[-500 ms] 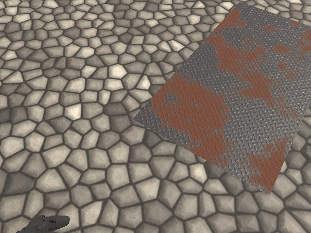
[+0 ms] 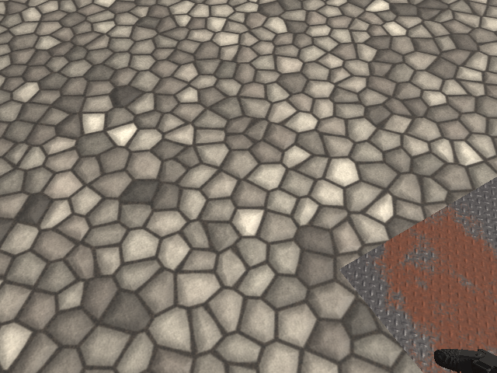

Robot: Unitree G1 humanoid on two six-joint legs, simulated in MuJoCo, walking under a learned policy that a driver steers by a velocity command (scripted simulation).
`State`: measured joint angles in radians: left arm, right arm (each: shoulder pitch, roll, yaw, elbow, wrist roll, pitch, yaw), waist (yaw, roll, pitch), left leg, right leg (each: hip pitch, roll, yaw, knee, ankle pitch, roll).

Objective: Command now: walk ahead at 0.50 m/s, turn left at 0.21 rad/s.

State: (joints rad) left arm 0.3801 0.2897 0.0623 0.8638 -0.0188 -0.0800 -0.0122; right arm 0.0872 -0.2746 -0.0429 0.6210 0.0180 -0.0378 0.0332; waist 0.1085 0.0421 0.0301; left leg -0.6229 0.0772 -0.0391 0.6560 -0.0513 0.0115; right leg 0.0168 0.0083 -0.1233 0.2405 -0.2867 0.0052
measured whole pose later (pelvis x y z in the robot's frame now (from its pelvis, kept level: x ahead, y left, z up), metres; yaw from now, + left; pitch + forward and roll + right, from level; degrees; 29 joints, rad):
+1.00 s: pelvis +0.56 -0.05 +0.00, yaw -22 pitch +2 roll +0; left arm 0.33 0.29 0.07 0.74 -0.02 -0.04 0.01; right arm 0.05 -0.29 -0.05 0.70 0.00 -0.09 0.01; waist 0.08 0.03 0.03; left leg -0.61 0.05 -0.11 0.58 0.02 -0.07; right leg -0.13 0.11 0.15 0.36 -0.26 -0.07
